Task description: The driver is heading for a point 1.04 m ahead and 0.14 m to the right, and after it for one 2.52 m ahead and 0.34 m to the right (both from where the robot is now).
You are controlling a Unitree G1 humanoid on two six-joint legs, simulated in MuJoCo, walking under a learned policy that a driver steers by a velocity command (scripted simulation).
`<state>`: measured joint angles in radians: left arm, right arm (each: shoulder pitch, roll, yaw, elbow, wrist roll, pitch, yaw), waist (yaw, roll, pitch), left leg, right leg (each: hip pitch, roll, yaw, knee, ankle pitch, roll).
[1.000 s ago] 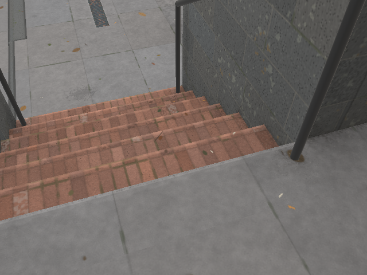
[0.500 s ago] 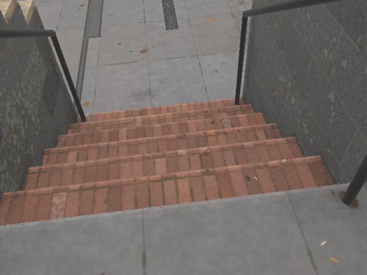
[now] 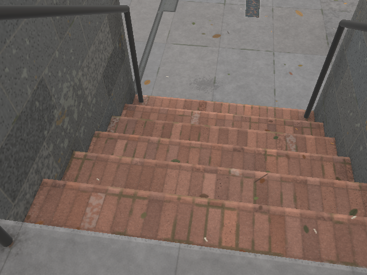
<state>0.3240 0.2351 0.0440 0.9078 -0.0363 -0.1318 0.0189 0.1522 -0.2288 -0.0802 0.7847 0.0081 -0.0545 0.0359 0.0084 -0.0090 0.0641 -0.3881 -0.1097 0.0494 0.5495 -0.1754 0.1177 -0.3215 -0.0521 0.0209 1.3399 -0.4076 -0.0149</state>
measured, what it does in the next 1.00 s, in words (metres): walks ahead: right foot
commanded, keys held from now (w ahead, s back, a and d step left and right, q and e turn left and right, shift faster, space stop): w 0.98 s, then w+e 0.02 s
